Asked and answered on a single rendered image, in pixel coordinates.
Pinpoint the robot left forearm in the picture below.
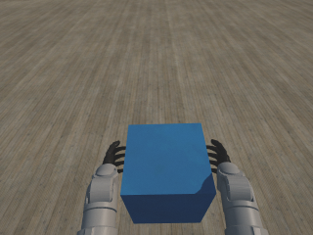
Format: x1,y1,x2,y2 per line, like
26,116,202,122
76,164,119,235

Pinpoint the left robot hand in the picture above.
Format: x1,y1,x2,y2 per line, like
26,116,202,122
102,140,126,173

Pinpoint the robot right forearm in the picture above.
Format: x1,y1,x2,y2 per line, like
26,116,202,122
216,162,269,235

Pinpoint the right robot hand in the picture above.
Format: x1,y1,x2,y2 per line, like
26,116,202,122
206,139,231,173

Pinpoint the carton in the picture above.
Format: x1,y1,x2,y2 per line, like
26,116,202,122
120,122,217,224

